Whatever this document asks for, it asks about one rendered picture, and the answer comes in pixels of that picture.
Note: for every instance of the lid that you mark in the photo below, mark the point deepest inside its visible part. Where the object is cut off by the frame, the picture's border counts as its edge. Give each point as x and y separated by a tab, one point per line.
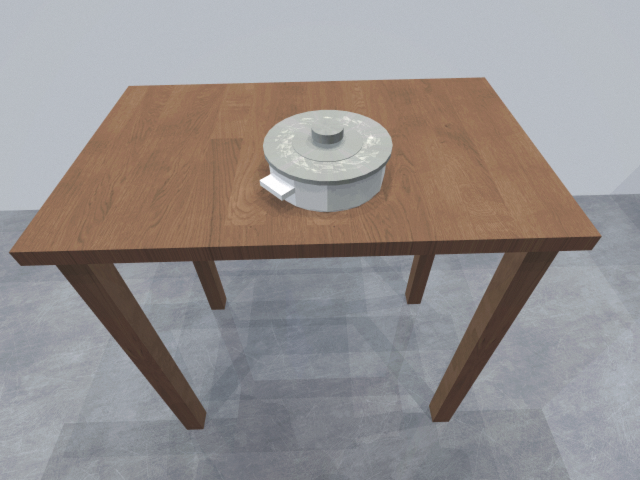
364	150

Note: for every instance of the knob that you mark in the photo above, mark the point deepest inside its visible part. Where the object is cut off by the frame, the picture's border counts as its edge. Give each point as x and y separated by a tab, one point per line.
327	131

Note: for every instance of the pot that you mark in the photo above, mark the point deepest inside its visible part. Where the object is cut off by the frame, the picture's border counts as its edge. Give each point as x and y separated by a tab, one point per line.
323	198

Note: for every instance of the table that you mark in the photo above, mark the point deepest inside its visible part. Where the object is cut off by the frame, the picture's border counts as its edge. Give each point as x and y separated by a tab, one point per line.
173	174

